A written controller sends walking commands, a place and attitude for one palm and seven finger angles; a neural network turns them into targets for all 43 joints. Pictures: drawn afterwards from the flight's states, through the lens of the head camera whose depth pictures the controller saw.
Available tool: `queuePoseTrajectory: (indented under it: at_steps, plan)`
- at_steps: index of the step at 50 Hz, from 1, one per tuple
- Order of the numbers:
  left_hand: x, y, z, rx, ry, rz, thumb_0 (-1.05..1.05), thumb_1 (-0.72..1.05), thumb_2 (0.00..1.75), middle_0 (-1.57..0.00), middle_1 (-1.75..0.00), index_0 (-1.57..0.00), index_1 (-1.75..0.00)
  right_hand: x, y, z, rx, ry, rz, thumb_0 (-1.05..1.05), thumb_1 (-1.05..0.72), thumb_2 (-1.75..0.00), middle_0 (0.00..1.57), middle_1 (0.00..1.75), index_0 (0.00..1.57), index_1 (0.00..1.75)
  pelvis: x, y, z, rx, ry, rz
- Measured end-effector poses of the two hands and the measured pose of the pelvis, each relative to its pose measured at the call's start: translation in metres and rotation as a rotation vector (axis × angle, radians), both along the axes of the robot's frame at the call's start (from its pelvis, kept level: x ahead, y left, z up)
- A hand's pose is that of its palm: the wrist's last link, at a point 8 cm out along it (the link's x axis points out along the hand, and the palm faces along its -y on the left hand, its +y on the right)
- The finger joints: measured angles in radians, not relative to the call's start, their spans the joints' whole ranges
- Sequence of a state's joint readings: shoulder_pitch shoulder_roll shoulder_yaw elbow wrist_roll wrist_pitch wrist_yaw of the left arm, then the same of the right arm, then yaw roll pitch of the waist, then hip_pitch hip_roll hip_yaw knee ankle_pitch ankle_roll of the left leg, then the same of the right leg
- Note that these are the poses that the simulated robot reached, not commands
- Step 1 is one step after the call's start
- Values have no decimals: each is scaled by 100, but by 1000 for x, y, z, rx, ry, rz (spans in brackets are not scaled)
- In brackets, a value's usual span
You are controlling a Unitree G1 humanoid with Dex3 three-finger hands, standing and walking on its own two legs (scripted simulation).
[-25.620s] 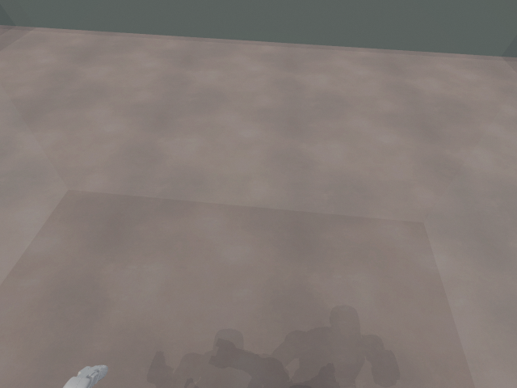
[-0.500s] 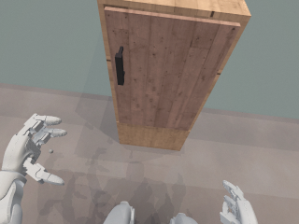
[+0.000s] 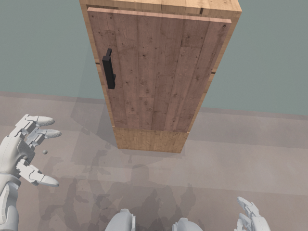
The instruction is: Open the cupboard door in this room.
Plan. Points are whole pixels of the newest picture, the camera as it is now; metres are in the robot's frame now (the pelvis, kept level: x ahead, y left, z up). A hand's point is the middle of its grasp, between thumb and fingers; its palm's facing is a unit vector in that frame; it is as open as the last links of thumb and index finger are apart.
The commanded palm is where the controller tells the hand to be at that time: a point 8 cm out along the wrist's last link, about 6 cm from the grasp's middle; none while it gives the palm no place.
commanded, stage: raise the hand with hooked fingers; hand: left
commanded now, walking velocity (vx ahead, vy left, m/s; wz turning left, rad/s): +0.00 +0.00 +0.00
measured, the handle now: (110, 69) +0.58 +0.17 +0.04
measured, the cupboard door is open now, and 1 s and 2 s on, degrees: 0 0 0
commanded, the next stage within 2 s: move the hooked fingers beside the handle in 0.12 s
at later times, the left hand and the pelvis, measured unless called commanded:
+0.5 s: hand (59, 135) +0.33 +0.25 +0.05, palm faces -0.01 -1.00 -0.04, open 14.0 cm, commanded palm +0.31 +0.31 +0.05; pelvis -0.01 -0.02 -0.01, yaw +0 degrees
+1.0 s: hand (67, 111) +0.40 +0.25 +0.05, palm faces -0.02 -1.00 -0.02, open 14.0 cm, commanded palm +0.39 +0.30 +0.05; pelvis +0.00 +0.00 -0.01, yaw -1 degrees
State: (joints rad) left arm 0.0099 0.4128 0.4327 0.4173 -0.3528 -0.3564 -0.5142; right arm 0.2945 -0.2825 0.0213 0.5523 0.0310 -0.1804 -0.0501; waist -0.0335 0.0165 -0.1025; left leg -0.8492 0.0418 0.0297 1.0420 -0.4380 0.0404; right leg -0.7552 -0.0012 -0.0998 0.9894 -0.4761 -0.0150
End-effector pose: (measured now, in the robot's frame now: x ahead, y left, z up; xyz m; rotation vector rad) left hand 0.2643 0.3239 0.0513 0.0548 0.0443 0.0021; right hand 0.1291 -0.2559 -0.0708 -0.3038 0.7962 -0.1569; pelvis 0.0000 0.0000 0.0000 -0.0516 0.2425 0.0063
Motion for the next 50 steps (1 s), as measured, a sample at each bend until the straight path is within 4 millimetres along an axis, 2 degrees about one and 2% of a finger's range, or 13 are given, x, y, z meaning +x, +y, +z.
queuePoseTrajectory:
  at_steps: [8,16,22,30,37,44,50]
  plan:
    - [-3,-6,9,6,-15,3,-1,-50,30,-30,-120,-30,-120,11,0,-3,30,-33,11,1,-90,-90,21,30,21,30,0,-8,0,7,-4,2]
    - [0,-13,5,-4,-4,3,-1,-50,30,-30,-120,-30,-120,16,-6,-7,30,-39,24,1,-90,-90,21,30,21,30,-1,-15,-2,11,-2,6]
    - [28,-16,-4,-18,-18,2,-1,-50,29,-30,-120,-30,-120,9,-15,-15,0,1,17,1,-90,-90,21,30,21,30,-5,-19,-9,9,10,7]
    - [65,-18,5,-15,-20,-31,-1,-50,30,-30,-120,-30,-120,-16,-23,-19,-1,70,-56,1,-90,-90,21,30,21,30,-1,-18,-8,11,30,-10]
    - [82,-16,1,-23,10,-9,-1,-49,30,-30,-120,-30,-120,-37,-23,-23,3,147,-91,1,-90,-90,21,30,21,30,3,-13,-6,14,49,-18]
    - [101,-16,-10,-34,-8,-7,-1,-50,30,-30,-120,-30,-120,-49,-21,-27,-18,216,-110,1,-90,-90,21,30,21,30,3,-8,-10,7,67,-19]
    - [118,-17,-3,-36,-35,-24,-1,-50,30,-30,-120,-30,-120,-54,-15,-26,-21,236,-131,1,-90,-90,21,30,21,30,4,-2,-9,0,73,-23]
